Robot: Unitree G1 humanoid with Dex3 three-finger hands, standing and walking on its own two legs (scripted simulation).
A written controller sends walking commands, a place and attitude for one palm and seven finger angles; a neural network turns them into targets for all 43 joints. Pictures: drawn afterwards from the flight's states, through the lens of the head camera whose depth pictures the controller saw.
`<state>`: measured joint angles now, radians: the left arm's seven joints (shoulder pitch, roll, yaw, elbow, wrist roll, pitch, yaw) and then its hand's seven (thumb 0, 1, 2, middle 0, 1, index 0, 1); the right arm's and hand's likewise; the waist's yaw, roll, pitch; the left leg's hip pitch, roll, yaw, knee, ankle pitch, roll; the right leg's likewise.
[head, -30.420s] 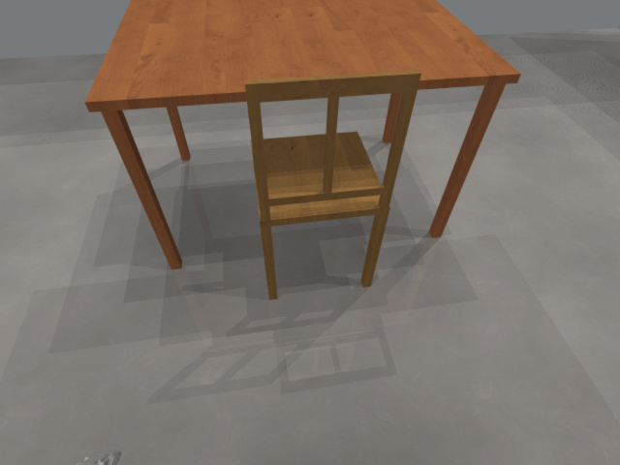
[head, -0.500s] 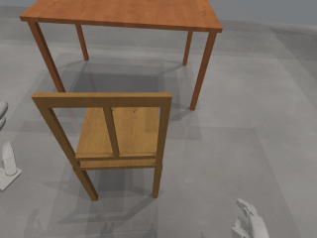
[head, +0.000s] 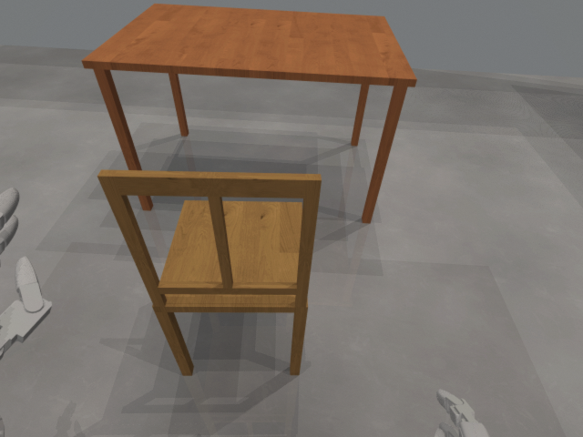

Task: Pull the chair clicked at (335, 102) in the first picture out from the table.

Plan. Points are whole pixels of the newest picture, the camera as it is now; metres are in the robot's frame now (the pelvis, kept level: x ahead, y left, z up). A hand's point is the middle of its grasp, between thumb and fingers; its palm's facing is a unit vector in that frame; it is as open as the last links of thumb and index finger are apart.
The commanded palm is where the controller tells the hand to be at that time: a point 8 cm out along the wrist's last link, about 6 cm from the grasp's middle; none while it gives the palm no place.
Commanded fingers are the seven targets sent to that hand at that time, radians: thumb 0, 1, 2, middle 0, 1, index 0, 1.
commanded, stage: stop stepping back and stand still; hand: left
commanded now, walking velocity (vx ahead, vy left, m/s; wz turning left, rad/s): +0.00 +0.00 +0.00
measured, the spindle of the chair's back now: (222, 245) +0.52 +0.17 -0.10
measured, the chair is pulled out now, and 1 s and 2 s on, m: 0.59 0.59 0.59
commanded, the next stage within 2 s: let the arm hang, fingers relaxed in 0.06 s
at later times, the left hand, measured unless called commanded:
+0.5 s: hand out of the picture +0.03 +0.18 -0.18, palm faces +0.08 -0.98 -0.18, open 6.9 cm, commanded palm none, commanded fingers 0.00 0.90 0.90 -0.20 -0.30 -0.20 -0.30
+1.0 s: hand out of the picture +0.04 +0.15 -0.17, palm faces +0.07 -0.98 -0.19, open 7.3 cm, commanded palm none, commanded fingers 0.00 0.90 0.90 -0.20 -0.30 -0.20 -0.30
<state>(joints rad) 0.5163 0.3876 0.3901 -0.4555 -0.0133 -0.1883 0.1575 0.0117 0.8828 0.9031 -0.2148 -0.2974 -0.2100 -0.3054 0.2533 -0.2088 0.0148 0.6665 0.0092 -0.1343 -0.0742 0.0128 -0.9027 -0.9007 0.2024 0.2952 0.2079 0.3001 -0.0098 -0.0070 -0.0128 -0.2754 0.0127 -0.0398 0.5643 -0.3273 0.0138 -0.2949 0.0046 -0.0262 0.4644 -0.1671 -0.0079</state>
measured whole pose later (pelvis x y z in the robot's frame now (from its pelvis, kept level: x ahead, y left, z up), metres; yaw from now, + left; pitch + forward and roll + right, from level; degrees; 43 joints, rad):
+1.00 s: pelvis +0.05 -0.01 +0.00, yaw +2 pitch -1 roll +0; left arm 0.30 0.13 -0.01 1.08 0.01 0.02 0.04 0.03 0.94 0.90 -0.21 -0.29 -0.20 -0.30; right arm 0.34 -0.10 0.02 1.08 -0.01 0.00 -0.04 0.02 -0.93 -0.90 0.20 0.29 0.20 0.30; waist 0.00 0.01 0.03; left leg -0.20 0.01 -0.06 0.48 -0.25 -0.02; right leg -0.25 0.00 -0.04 0.48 -0.20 -0.02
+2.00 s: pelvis +0.05 -0.01 +0.00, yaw +2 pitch -1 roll +0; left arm 0.31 0.12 0.00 1.07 0.01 0.01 0.04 0.01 0.91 0.90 -0.20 -0.29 -0.20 -0.30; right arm 0.35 -0.10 0.01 1.09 -0.01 -0.01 -0.04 0.00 -0.91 -0.90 0.20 0.29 0.20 0.30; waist 0.01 0.00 0.05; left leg -0.19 0.01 -0.07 0.46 -0.25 -0.03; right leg -0.24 0.00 -0.04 0.46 -0.21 -0.02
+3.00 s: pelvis +0.05 -0.01 +0.00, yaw +3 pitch -1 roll +0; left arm 0.31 0.12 0.00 1.07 0.01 0.01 0.04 0.01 0.91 0.90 -0.20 -0.29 -0.20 -0.30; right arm 0.35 -0.10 0.01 1.09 0.00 -0.01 -0.04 0.00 -0.91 -0.90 0.20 0.29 0.20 0.30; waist 0.01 0.00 0.05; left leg -0.19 0.01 -0.07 0.46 -0.25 -0.03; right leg -0.24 0.00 -0.05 0.47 -0.21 -0.03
